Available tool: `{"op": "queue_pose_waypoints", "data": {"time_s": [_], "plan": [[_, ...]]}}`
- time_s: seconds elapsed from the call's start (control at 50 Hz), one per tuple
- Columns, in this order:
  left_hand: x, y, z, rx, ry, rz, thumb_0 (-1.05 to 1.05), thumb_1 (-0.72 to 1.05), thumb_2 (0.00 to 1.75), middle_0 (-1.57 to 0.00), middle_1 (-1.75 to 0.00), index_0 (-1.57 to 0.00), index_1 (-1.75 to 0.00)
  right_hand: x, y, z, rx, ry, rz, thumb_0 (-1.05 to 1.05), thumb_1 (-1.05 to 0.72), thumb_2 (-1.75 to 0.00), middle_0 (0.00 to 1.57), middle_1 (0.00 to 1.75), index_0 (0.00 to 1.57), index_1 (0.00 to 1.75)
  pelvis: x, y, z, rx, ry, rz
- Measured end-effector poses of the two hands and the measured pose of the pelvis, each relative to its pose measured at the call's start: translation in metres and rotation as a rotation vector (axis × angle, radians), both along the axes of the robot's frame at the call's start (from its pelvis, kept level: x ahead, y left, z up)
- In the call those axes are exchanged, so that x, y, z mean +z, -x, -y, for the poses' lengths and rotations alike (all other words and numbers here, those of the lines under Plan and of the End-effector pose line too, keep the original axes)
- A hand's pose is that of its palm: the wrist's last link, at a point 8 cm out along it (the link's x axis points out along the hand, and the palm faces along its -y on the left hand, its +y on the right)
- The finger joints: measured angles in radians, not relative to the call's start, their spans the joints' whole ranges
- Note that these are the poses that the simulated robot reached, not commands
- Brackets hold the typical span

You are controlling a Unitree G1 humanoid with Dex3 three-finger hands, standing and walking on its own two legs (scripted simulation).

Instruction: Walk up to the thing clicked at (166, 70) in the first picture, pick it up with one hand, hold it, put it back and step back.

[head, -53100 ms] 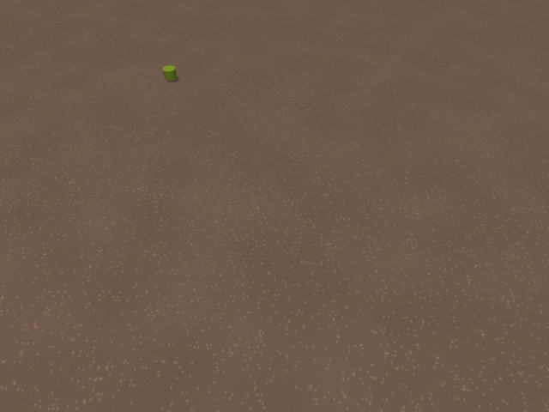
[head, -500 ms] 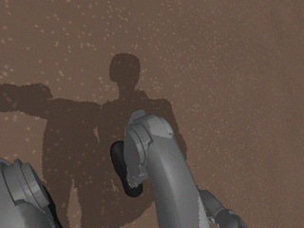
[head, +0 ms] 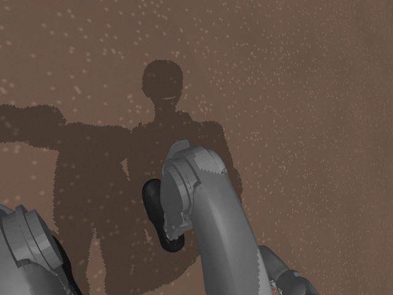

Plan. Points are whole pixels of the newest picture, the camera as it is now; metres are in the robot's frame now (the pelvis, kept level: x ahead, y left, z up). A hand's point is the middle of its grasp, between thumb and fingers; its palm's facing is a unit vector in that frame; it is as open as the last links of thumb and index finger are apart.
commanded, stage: rest palm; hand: left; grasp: from above
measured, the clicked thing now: out of the picture +0.48 +0.41 -0.28
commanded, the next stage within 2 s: close in 0.06 s
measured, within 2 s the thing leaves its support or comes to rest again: neither
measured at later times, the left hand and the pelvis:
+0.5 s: hand out of the picture +0.45 +0.40 -0.24, palm faces -0.44 -0.17 -0.88, open 13.6 cm; pelvis +0.00 +0.00 +0.00, yaw +0 degrees
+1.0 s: hand out of the picture +0.46 +0.40 -0.24, palm faces -0.44 -0.16 -0.88, open 13.3 cm; pelvis +0.00 +0.00 +0.00, yaw +0 degrees
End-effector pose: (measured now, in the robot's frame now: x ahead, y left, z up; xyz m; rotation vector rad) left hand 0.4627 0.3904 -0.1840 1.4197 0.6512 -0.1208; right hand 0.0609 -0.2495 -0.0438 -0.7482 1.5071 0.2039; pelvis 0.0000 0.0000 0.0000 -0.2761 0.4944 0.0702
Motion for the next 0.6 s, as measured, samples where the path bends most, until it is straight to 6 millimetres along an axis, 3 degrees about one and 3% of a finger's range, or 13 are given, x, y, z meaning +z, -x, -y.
{"op": "queue_pose_waypoints", "data": {"time_s": [0.22, 0.6], "plan": [[0.003, -0.002, -0.001, -0.012, -0.009, 0.032, 0.00, -0.48, 0.97, -0.08, -1.07, -0.09, -1.06, 0.007, -0.007, 0.002, 0.015, 0.022, 0.028, 0.00, -0.91, -0.90, 0.20, 0.30, 0.20, 0.30, 0.000, 0.000, -0.002, 0.000, 0.010, 0.001], [0.004, 0.002, -0.008, 0.010, -0.016, -0.003, 0.00, -0.41, 0.90, -0.09, -1.10, -0.12, -1.06, 0.003, 0.000, -0.003, 0.012, 0.009, 0.014, 0.00, -0.90, -0.90, 0.20, 0.30, 0.21, 0.30, 0.000, 0.002, -0.003, 0.002, 0.009, 0.004]]}}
